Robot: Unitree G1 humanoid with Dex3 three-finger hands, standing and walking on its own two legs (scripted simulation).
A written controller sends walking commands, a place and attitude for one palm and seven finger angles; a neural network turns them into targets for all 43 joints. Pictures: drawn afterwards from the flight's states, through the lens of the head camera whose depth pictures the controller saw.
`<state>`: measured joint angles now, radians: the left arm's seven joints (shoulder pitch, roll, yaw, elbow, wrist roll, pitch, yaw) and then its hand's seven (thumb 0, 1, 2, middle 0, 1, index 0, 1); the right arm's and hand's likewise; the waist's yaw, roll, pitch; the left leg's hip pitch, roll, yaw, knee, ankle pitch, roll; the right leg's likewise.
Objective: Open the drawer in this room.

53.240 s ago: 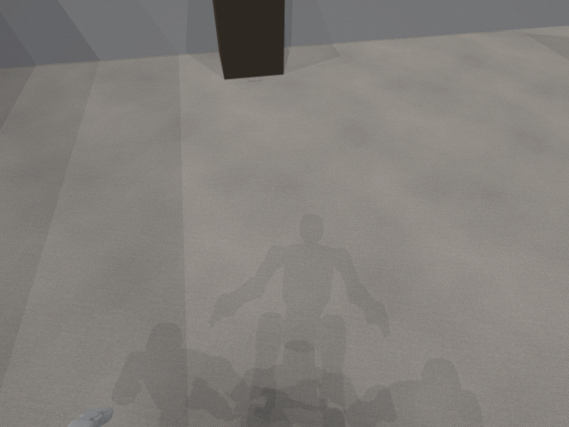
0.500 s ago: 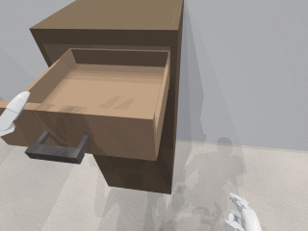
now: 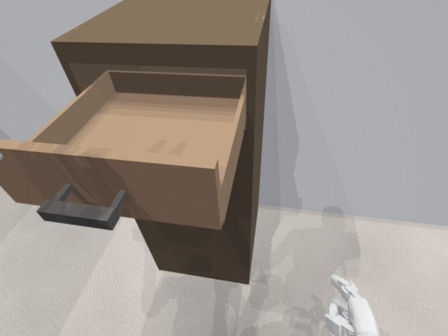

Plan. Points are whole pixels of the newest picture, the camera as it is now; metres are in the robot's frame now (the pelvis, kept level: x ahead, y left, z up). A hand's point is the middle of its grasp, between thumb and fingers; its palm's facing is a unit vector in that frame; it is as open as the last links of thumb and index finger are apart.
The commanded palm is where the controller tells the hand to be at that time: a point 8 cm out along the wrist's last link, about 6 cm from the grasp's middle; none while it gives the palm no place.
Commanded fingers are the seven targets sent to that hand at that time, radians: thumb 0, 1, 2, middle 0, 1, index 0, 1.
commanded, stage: step back with the hand held close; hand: left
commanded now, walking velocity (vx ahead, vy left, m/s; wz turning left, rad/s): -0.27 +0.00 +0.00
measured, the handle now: (86, 203) +0.25 +0.24 +0.17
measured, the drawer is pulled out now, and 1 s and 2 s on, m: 0.28 0.28 0.28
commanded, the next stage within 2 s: stop stepping back and stand still in 1.02 s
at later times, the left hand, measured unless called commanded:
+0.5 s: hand out of the picture +0.12 +0.27 +0.32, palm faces +0.61 -0.68 -0.40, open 7.4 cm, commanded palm +0.06 +0.32 +0.32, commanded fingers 0.00 0.90 0.90 -0.20 -0.30 -0.20 -0.30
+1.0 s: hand out of the picture +0.02 +0.30 +0.34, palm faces +0.62 -0.77 -0.18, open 7.5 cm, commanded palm -0.04 +0.34 +0.32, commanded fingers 0.00 0.90 0.90 -0.20 -0.30 -0.20 -0.30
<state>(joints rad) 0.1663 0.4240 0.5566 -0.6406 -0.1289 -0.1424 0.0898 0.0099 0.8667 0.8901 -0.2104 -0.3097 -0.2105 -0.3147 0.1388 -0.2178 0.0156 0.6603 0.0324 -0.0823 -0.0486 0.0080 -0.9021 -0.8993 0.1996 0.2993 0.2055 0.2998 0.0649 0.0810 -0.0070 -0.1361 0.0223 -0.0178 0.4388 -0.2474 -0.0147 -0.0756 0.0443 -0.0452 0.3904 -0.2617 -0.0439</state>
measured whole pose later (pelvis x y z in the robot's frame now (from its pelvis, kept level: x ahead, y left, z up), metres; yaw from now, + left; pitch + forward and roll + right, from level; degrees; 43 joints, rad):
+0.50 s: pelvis -0.07 +0.04 -0.01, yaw -1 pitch +1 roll -1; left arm 0.20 0.60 0.71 -0.77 -0.08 -0.23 0.13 0.01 0.88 0.90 -0.22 -0.30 -0.22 -0.31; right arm 0.19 -0.21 -0.01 0.59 0.04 -0.06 -0.04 0.01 -0.90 -0.90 0.20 0.30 0.20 0.30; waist 0.00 -0.01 0.00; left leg -0.41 -0.01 0.01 0.59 -0.20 0.04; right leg -0.36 0.00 -0.03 0.56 -0.22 0.01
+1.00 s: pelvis -0.17 +0.06 -0.01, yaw -1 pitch +2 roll -5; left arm 0.01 0.52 0.68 -0.76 -0.09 -0.20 0.14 0.01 0.88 0.90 -0.21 -0.30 -0.21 -0.31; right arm 0.19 -0.15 0.01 0.65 0.01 -0.11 -0.01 0.01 -0.90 -0.90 0.20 0.30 0.21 0.30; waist 0.00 0.03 -0.02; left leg -0.47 0.05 0.02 0.46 -0.03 0.06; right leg -0.31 0.06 -0.03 0.88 -0.54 0.00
